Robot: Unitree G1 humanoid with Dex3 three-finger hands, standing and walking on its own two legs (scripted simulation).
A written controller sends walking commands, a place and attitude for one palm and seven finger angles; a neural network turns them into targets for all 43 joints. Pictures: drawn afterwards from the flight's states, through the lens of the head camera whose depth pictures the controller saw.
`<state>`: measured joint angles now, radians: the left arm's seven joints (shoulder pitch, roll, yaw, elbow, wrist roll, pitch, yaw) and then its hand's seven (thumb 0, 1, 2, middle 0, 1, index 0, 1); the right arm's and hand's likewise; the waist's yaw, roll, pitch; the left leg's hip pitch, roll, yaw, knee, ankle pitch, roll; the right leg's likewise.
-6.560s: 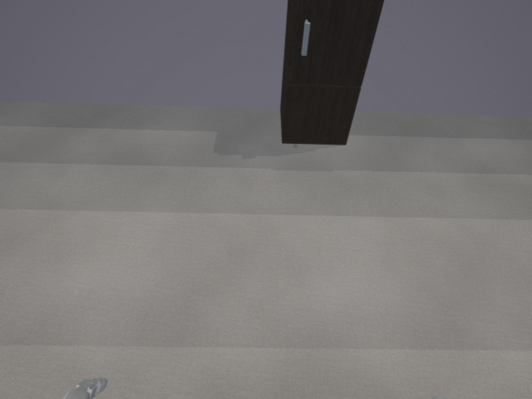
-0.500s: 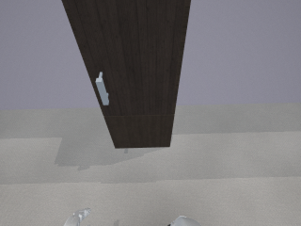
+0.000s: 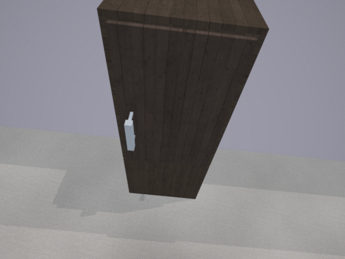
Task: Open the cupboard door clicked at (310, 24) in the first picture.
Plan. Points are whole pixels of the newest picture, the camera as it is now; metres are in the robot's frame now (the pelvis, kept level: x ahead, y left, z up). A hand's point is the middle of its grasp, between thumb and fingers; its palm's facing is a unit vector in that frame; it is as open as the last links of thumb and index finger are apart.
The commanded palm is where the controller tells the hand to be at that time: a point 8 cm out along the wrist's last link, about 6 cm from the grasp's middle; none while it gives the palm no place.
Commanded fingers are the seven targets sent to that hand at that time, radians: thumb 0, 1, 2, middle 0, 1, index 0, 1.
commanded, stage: come to a stop and stand still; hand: left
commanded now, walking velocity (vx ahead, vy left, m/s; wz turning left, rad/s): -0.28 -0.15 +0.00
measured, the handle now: (131, 131) +0.52 +0.20 -0.11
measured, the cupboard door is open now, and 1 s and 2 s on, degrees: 0 0 0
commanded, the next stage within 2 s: look again from close up in 1.26 s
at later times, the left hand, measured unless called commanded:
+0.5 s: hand out of the picture -0.02 +0.11 -0.14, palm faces +0.03 -0.96 -0.27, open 7.4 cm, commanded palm none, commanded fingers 0.00 0.90 0.90 -0.20 -0.30 -0.20 -0.30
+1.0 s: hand out of the picture -0.07 +0.14 -0.18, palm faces +0.10 -0.98 -0.19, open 7.4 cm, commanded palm none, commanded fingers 0.00 0.90 0.90 -0.20 -0.30 -0.20 -0.30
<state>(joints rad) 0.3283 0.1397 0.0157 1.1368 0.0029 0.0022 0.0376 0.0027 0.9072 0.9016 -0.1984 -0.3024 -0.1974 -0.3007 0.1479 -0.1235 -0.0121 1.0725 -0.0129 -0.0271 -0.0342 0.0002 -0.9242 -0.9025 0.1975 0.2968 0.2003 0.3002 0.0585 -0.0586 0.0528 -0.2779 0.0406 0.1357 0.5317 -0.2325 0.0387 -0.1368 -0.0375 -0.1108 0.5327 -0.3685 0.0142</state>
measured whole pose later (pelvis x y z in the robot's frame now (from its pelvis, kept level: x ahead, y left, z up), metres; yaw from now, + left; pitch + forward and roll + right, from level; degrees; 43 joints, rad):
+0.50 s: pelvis -0.06 -0.08 +0.01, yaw -2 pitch -1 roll +3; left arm 0.30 0.14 0.02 1.03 0.02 0.02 0.02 0.00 0.90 0.90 -0.20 -0.30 -0.20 -0.30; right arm 0.26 -0.23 -0.08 1.07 -0.03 0.07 0.01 0.00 -0.91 -0.90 0.20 0.30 0.20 0.30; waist 0.01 0.03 -0.03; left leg -0.43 0.03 0.04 0.84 -0.32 -0.03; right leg -0.18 -0.06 -0.02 0.46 -0.28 -0.01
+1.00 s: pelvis -0.04 -0.03 +0.00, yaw +0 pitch +0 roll +1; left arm 0.31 0.17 0.03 1.13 0.01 0.03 0.04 0.00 0.90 0.90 -0.20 -0.30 -0.20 -0.30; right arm 0.17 -0.14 -0.02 1.05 -0.01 -0.01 -0.03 0.00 -0.92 -0.90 0.20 0.30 0.20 0.30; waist 0.06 -0.05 0.04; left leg -0.18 0.00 0.07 0.49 -0.30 0.01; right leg -0.19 -0.10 -0.03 0.53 -0.33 0.04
